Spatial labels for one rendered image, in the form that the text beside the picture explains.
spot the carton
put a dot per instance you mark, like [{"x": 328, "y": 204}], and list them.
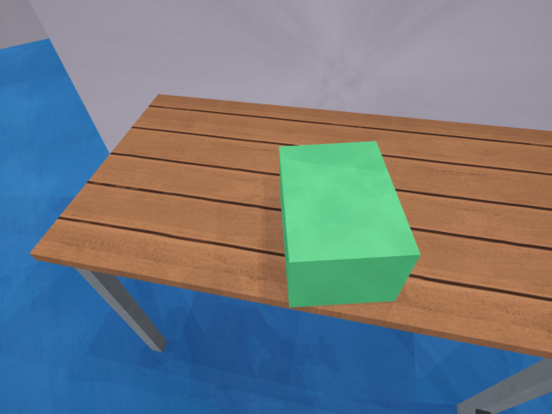
[{"x": 346, "y": 236}]

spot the table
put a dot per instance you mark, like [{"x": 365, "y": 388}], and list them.
[{"x": 190, "y": 198}]

